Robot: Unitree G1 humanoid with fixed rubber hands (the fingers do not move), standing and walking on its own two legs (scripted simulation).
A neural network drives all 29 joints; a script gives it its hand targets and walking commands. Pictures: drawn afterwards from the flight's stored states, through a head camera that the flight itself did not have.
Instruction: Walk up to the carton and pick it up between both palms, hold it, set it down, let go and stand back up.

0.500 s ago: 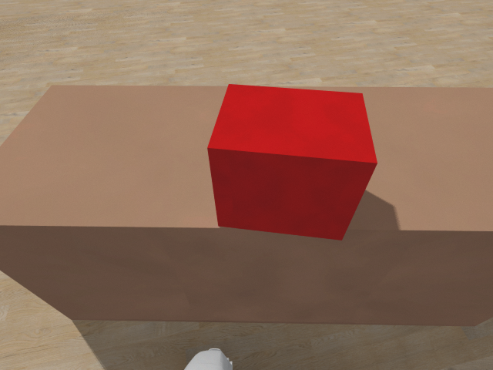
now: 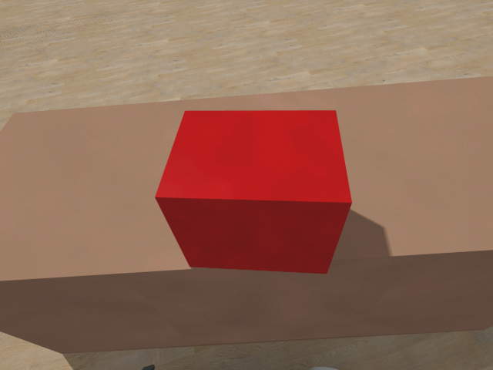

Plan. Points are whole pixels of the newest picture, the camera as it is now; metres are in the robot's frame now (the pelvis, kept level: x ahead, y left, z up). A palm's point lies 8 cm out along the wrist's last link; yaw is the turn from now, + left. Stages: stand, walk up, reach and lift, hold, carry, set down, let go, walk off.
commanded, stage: walk up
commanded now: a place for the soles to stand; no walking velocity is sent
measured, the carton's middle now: (257, 194) +0.40 +0.01 +0.03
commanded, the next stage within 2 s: none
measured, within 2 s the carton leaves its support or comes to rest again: neither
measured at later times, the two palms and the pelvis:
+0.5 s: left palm out of the picture +0.04 +0.26 -0.12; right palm out of the picture +0.00 -0.24 -0.13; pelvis +0.00 +0.01 +0.01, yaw -2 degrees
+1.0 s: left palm out of the picture +0.06 +0.30 -0.12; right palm out of the picture +0.02 -0.23 -0.13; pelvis -0.02 +0.04 +0.00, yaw -8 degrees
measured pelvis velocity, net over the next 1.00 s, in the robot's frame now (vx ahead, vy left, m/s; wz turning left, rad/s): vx -0.02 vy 0.04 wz -0.14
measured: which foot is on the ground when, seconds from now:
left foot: down 0.00-1.00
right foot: down 0.00-1.00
